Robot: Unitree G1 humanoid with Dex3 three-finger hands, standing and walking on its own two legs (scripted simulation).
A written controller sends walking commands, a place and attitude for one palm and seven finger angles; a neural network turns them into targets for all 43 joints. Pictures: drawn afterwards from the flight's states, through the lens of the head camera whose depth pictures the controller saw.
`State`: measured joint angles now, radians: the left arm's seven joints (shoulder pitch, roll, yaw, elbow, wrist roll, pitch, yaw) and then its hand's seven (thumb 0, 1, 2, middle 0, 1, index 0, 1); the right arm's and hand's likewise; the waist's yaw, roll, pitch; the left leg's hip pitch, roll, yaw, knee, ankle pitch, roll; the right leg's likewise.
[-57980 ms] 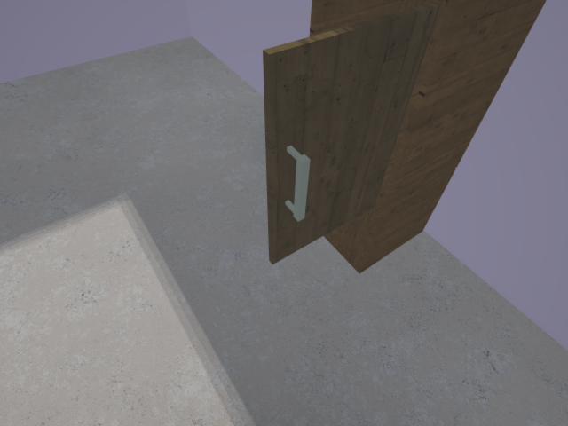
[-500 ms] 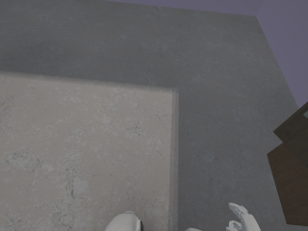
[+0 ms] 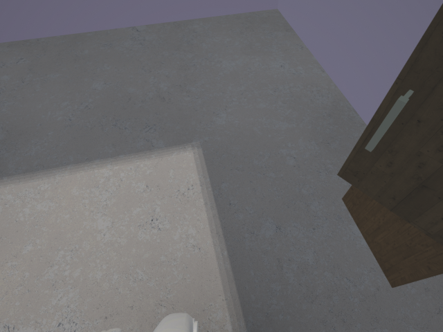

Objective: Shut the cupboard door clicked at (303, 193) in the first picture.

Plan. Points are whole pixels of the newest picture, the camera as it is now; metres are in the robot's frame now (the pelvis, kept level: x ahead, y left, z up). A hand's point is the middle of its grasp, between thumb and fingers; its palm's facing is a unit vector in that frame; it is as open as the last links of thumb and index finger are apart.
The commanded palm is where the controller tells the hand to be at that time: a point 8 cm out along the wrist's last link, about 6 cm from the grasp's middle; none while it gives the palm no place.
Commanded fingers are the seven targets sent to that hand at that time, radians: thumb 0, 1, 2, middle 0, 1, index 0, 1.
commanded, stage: turn to face it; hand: left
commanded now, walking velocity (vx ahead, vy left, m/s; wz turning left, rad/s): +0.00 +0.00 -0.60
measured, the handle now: (388, 122) +0.61 -0.39 -0.03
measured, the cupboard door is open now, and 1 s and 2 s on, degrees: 31 31 31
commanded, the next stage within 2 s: take the last steps up to it in 1.10 s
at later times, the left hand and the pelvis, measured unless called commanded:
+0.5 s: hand (130, 289) +0.21 +0.22 -0.15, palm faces -0.29 -0.92 -0.26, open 7.4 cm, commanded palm none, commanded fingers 0.00 0.90 0.90 -0.20 -0.30 -0.20 -0.30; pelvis +0.04 +0.04 +0.00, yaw -18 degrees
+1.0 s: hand (151, 282) +0.23 +0.18 -0.17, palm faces -0.48 -0.85 -0.21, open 7.4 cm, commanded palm none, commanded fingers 0.00 0.90 0.90 -0.20 -0.30 -0.20 -0.30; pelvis +0.06 +0.04 +0.00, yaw -31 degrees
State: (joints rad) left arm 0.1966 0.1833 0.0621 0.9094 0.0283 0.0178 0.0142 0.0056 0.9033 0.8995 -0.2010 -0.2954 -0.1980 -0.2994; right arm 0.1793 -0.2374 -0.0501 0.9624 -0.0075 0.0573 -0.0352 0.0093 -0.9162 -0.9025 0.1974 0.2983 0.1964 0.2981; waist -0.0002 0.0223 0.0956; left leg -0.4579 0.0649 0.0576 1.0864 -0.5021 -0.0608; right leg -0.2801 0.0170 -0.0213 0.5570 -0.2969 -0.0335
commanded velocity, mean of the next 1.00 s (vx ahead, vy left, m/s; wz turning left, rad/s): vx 0.00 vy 0.00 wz -0.50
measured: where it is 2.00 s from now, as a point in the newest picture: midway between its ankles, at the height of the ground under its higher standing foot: outside the picture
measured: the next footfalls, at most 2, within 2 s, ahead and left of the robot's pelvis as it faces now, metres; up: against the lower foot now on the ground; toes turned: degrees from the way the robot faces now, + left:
left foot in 0.22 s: +0.11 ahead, +0.16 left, +0.00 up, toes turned -4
right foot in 0.56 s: +0.02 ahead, -0.08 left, +0.00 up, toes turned -24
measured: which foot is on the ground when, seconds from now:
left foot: up 0.00-0.20, down 0.22-0.56, up 0.58-0.90, down 0.92-1.00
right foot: down 0.00-0.22, up 0.24-0.54, down 0.56-0.92, up 0.94-1.00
